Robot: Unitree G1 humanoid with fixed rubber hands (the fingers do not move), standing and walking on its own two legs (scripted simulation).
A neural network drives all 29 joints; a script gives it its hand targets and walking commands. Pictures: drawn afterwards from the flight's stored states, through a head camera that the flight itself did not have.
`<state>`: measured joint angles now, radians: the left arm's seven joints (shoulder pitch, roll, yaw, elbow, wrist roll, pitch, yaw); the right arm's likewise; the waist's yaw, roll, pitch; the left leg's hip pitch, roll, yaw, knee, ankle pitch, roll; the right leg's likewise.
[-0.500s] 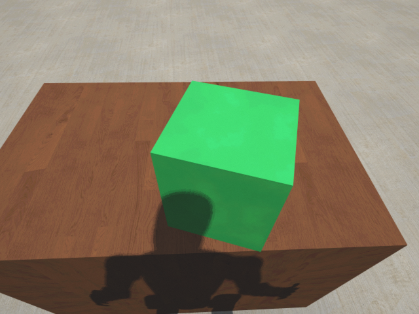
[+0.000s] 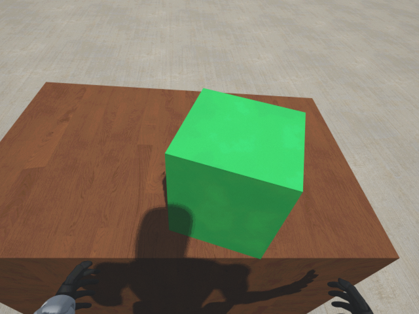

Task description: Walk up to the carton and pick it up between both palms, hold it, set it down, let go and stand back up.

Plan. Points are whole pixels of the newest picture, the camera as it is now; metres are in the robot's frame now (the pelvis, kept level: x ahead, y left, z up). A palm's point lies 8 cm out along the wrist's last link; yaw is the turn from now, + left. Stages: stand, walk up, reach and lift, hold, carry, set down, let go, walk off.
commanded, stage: reach and lift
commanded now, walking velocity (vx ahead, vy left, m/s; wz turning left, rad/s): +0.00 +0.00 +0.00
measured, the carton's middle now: (232, 175) +0.39 -0.03 +0.06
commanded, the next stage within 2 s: none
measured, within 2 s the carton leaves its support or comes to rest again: neither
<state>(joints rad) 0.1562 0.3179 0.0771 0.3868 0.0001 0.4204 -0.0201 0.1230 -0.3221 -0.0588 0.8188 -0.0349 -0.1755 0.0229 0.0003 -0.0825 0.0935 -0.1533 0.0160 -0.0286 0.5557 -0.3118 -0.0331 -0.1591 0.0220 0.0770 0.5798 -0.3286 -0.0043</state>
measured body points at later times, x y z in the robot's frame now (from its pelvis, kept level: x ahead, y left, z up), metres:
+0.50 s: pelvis -0.06 +0.01 +0.00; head -0.10 +0.04 +0.45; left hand +0.16 +0.25 -0.02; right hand +0.09 -0.25 +0.02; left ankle -0.02 +0.14 -0.73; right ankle +0.00 -0.13 -0.73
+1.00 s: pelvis -0.09 +0.06 +0.02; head -0.02 +0.02 +0.46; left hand +0.15 +0.24 +0.02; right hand +0.00 -0.19 -0.02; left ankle -0.02 +0.14 -0.73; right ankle -0.26 -0.01 -0.72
